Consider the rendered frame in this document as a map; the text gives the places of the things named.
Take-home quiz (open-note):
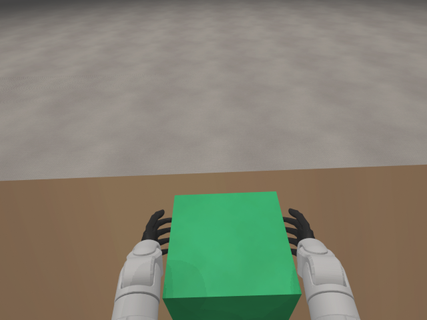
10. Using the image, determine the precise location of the left robot hand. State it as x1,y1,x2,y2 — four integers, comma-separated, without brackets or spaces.
141,209,172,255

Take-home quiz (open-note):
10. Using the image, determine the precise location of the left robot forearm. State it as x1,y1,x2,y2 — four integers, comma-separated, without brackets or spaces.
111,239,163,320

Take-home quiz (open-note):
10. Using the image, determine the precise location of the right robot hand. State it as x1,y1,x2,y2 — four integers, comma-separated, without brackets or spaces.
283,209,315,256

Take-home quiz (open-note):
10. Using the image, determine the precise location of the carton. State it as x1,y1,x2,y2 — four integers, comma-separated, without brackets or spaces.
162,191,302,320

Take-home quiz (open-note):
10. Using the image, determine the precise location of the right robot forearm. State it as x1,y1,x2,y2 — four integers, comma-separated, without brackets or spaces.
297,238,360,320

